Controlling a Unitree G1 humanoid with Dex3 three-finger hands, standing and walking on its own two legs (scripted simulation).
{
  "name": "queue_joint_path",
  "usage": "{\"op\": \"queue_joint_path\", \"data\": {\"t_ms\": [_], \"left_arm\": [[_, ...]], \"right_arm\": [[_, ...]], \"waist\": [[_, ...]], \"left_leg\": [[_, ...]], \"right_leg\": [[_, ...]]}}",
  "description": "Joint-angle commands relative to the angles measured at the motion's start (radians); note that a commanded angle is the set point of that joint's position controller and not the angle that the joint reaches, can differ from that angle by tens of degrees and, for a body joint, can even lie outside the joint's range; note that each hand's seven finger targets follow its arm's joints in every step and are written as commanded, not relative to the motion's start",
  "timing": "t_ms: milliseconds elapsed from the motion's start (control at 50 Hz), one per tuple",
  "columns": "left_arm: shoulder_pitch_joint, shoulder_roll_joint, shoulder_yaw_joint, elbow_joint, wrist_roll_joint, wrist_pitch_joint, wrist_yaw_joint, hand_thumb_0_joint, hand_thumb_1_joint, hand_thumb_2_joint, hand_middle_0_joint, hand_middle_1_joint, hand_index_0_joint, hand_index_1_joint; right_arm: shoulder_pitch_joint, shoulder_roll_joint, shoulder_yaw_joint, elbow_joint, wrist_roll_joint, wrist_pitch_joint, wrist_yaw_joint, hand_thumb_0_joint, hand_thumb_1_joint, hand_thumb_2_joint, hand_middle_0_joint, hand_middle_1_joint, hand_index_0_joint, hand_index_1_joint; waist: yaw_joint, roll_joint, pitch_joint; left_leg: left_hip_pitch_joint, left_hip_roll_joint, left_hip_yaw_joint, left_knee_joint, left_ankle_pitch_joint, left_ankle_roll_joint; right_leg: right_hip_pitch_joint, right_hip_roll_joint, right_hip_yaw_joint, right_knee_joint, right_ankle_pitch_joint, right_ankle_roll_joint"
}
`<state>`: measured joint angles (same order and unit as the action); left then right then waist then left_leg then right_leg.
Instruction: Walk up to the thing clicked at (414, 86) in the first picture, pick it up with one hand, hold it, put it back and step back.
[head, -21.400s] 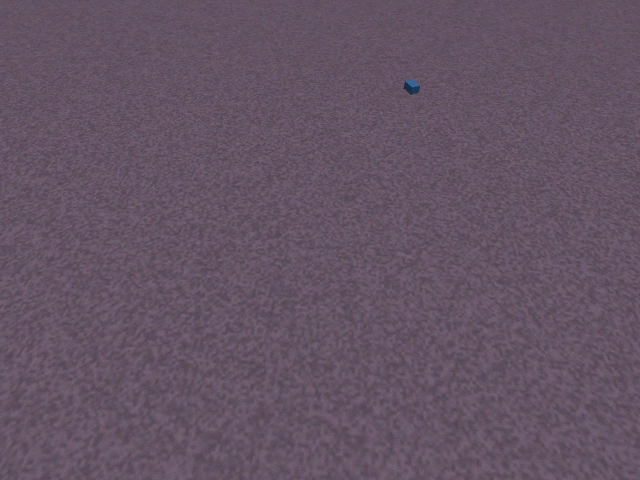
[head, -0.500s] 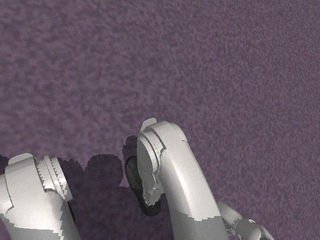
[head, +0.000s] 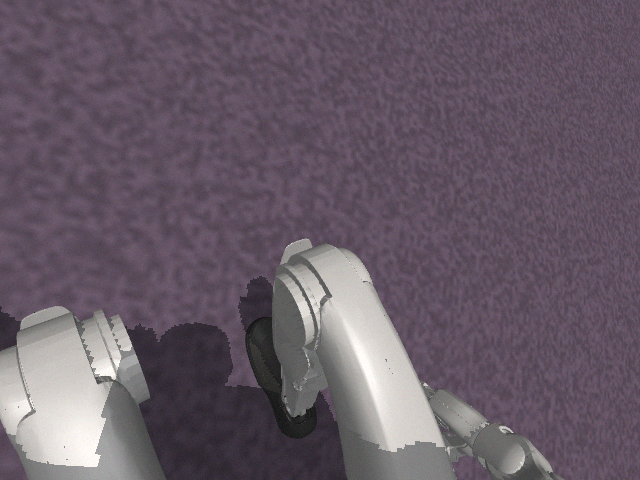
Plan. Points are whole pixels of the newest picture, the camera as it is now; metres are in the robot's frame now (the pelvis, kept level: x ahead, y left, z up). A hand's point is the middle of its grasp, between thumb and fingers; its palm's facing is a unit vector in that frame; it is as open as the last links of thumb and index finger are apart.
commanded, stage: close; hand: left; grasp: from above
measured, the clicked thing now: out of the picture +0.43 +0.32 -0.28
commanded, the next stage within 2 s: settle in 0.24 s
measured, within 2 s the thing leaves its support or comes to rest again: leaves its support in 0.70 s
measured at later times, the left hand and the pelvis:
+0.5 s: hand out of the picture +0.40 +0.32 -0.25, palm faces -0.45 -0.16 -0.88, open 8.2 cm; pelvis +0.00 +0.00 +0.00, yaw +0 degrees
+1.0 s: hand out of the picture +0.39 +0.34 -0.17, palm faces -0.45 -0.12 -0.88, open 8.2 cm; pelvis +0.00 -0.01 +0.01, yaw +4 degrees
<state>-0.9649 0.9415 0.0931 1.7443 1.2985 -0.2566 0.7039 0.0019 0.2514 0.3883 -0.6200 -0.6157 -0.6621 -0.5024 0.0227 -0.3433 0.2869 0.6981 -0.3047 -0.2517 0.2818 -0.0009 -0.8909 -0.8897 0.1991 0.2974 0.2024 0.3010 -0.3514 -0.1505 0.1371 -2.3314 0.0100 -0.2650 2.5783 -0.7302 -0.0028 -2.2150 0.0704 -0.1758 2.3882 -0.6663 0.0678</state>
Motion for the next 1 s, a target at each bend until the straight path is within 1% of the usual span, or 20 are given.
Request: {"op": "queue_joint_path", "data": {"t_ms": [0,80,160,320,360,420,480,540,620,640,680,700,740,760,780,840,880,920,960,980], "left_arm": [[-0.132,0.199,0.021,-0.051,-0.013,0.018,-0.017,0.0,0.362,0.339,-0.715,-0.452,-0.755,-0.411],[-0.14,0.177,-0.001,-0.053,-0.016,-0.001,-0.039,0.0,0.415,0.34,-0.775,-0.408,-0.804,-0.379],[-0.118,0.218,0.033,-0.085,-0.022,-0.025,-0.036,0.0,0.493,0.316,-0.848,-0.36,-0.871,-0.337],[-0.135,0.193,0.018,-0.055,-0.006,-0.049,-0.02,0.0,0.59,0.28,-0.957,-0.261,-0.964,-0.255],[-0.138,0.169,-0.01,-0.046,0.001,-0.05,-0.024,0.0,0.667,0.336,-1.045,-0.34,-1.068,-0.318],[-0.133,0.202,0.005,-0.068,-0.007,-0.042,-0.019,0.0,0.766,0.322,-1.123,-0.329,-1.151,-0.303],[-0.156,0.217,0.029,-0.13,-0.001,-0.036,-0.017,0.0,0.805,0.358,-1.184,-0.291,-1.193,-0.284],[-0.164,0.197,0.024,-0.13,0.002,-0.028,-0.026,0.0,0.813,0.413,-1.204,-0.303,-1.201,-0.309],[-0.158,0.247,0.092,-0.264,0.002,-0.022,-0.032,0.0,0.821,0.45,-1.214,-0.317,-1.206,-0.327],[-0.131,0.249,0.11,-0.293,-0.006,-0.018,-0.036,0.0,0.817,0.45,-1.206,-0.321,-1.2,-0.33],[-0.131,0.189,0.086,-0.319,-0.009,-0.01,-0.059,0.0,0.812,0.435,-1.21,-0.305,-1.2,-0.318],[-0.12,0.194,0.109,-0.37,-0.02,-0.005,-0.066,0.0,0.788,0.437,-1.197,-0.299,-1.184,-0.315],[-0.14,0.132,0.066,-0.473,-0.033,0.001,-0.092,0.0,0.759,0.409,-1.169,-0.276,-1.158,-0.29],[-0.122,0.112,0.064,-0.456,-0.044,0.01,-0.107,0.0,0.751,0.389,-1.159,-0.276,-1.152,-0.286],[-0.094,0.064,0.03,-0.446,-0.045,0.019,-0.123,0.0,0.744,0.377,-1.153,-0.257,-1.146,-0.268],[-0.112,0.049,0.035,-0.403,-0.059,0.038,-0.164,0.0,0.723,0.357,-1.153,-0.218,-1.135,-0.239],[-0.153,0.007,-0.001,-0.452,-0.064,0.036,-0.198,0.0,0.725,0.348,-1.173,-0.18,-1.144,-0.212],[-0.163,-0.017,-0.025,-0.435,-0.064,0.031,-0.233,0.0,0.719,0.36,-1.185,-0.174,-1.148,-0.216],[-0.177,0.027,-0.003,-0.459,-0.068,0.021,-0.255,0.0,0.713,0.37,-1.201,-0.146,-1.151,-0.201],[-0.182,0.01,-0.019,-0.467,-0.068,0.014,-0.268,0.0,0.727,0.379,-1.21,-0.15,-1.16,-0.204]], "right_arm": [[0.167,-0.309,-0.1,-0.003,0.006,0.01,-0.007,0.0,-0.89,-0.896,0.2,0.299,0.2,0.299],[0.167,-0.307,-0.098,-0.013,0.007,0.019,-0.008,0.0,-0.889,-0.897,0.2,0.299,0.199,0.299],[0.176,-0.31,-0.098,-0.017,0.01,0.033,-0.02,0.0,-0.889,-0.897,0.2,0.299,0.199,0.299],[0.187,-0.304,-0.09,-0.014,-0.001,0.048,-0.037,0.0,-0.89,-0.897,0.2,0.299,0.199,0.299],[0.187,-0.3,-0.085,-0.011,-0.007,0.039,-0.032,0.0,-0.903,-0.898,0.2,0.3,0.2,0.3],[0.177,-0.307,-0.094,-0.014,0.0,0.033,-0.043,0.0,-0.905,-0.899,0.2,0.3,0.2,0.3],[0.196,-0.304,-0.098,-0.002,-0.004,0.035,-0.036,0.0,-0.904,-0.899,0.2,0.3,0.2,0.3],[0.195,-0.29,-0.105,-0.002,0.004,0.028,-0.026,0.0,-0.906,-0.9,0.2,0.299,0.199,0.299],[0.216,-0.295,-0.141,0.012,0.014,0.026,-0.018,0.0,-0.906,-0.899,0.2,0.299,0.2,0.299],[0.206,-0.291,-0.154,0.017,0.022,0.028,-0.018,0.0,-0.905,-0.9,0.2,0.299,0.199,0.299],[0.22,-0.289,-0.189,0.02,0.03,0.029,-0.011,0.0,-0.906,-0.901,0.2,0.299,0.199,0.299],[0.236,-0.282,-0.198,0.025,0.037,0.036,-0.012,0.0,-0.907,-0.901,0.2,0.299,0.199,0.299],[0.229,-0.277,-0.23,0.022,0.059,0.046,-0.01,0.0,-0.903,-0.9,0.2,0.299,0.199,0.299],[0.236,-0.277,-0.242,0.026,0.069,0.051,-0.01,0.0,-0.904,-0.9,0.2,0.299,0.199,0.299],[0.234,-0.266,-0.247,0.024,0.08,0.058,-0.008,0.0,-0.902,-0.9,0.2,0.299,0.199,0.299],[0.271,-0.269,-0.272,0.041,0.104,0.085,-0.022,0.0,-0.902,-0.9,0.2,0.299,0.199,0.299],[0.271,-0.258,-0.278,0.032,0.117,0.102,-0.032,0.0,-0.902,-0.901,0.2,0.299,0.199,0.299],[0.269,-0.25,-0.279,0.021,0.13,0.109,-0.04,0.0,-0.903,-0.902,0.2,0.299,0.199,0.299],[0.275,-0.25,-0.285,0.022,0.145,0.123,-0.055,0.0,-0.903,-0.902,0.2,0.299,0.199,0.299],[0.273,-0.238,-0.284,0.014,0.148,0.127,-0.06,0.0,-0.902,-0.902,0.2,0.3,0.199,0.3]], "waist": [[-0.001,0.498,-0.592],[-0.02,0.47,-0.566],[0.009,0.472,-0.603],[-0.016,0.442,-0.585],[-0.032,0.427,-0.543],[-0.008,0.453,-0.566],[0.009,0.516,-0.642],[-0.006,0.512,-0.623],[0.031,0.592,-0.695],[0.057,0.604,-0.73],[0.043,0.613,-0.72],[0.061,0.622,-0.776],[0.08,0.683,-0.84],[0.077,0.655,-0.831],[0.087,0.645,-0.828],[0.072,0.54,-0.752],[0.079,0.515,-0.787],[0.068,0.449,-0.738],[0.088,0.425,-0.769],[0.092,0.424,-0.76]], "left_leg": [[0.442,0.023,0.099,-0.301,0.219,0.001],[0.425,0.022,0.098,-0.294,0.2,0.005],[0.406,0.02,0.115,-0.293,0.189,0.011],[0.398,0.02,0.102,-0.288,0.173,0.011],[0.399,0.02,0.101,-0.286,0.16,0.011],[0.411,0.02,0.108,-0.303,0.134,0.008],[0.451,0.019,0.109,-0.297,0.193,0.003],[0.441,0.019,0.114,-0.279,0.207,0.004],[0.495,0.014,0.126,-0.29,0.255,-0.004],[0.504,0.015,0.129,-0.3,0.259,-0.007],[0.498,0.014,0.142,-0.298,0.244,-0.007],[0.522,0.012,0.141,-0.304,0.273,-0.008],[0.569,0.011,0.147,-0.323,0.302,-0.013],[0.564,0.007,0.145,-0.331,0.295,-0.012],[0.554,0.007,0.15,-0.342,0.3,-0.01],[0.461,-0.002,0.159,-0.353,0.232,0.009],[0.471,-0.007,0.162,-0.364,0.209,0.014],[0.43,-0.012,0.17,-0.357,0.185,0.023],[0.423,-0.019,0.174,-0.36,0.172,0.026],[0.425,-0.019,0.18,-0.359,0.167,0.025]], "right_leg": [[0.321,0.033,-0.096,-0.175,0.242,-0.088],[0.301,0.03,-0.099,-0.175,0.234,-0.086],[0.335,0.037,-0.083,-0.197,0.213,-0.088],[0.31,0.038,-0.095,-0.189,0.202,-0.088],[0.288,0.035,-0.099,-0.185,0.192,-0.085],[0.304,0.036,-0.086,-0.204,0.167,-0.088],[0.32,0.035,-0.091,-0.182,0.218,-0.09],[0.3,0.031,-0.091,-0.164,0.243,-0.087],[0.314,0.024,-0.082,-0.16,0.268,-0.096],[0.321,0.023,-0.071,-0.161,0.265,-0.101],[0.289,0.023,-0.066,-0.163,0.251,-0.102],[0.304,0.024,-0.065,-0.169,0.275,-0.102],[0.286,0.017,-0.053,-0.164,0.286,-0.11],[0.264,0.013,-0.06,-0.167,0.283,-0.109],[0.264,0.015,-0.049,-0.175,0.284,-0.111],[0.236,0.007,-0.04,-0.214,0.239,-0.106],[0.236,0.002,-0.031,-0.234,0.214,-0.106],[0.248,0.002,-0.019,-0.254,0.19,-0.104],[0.264,-0.001,-0.005,-0.267,0.164,-0.106],[0.271,-0.002,0.008,-0.271,0.148,-0.109]]}}
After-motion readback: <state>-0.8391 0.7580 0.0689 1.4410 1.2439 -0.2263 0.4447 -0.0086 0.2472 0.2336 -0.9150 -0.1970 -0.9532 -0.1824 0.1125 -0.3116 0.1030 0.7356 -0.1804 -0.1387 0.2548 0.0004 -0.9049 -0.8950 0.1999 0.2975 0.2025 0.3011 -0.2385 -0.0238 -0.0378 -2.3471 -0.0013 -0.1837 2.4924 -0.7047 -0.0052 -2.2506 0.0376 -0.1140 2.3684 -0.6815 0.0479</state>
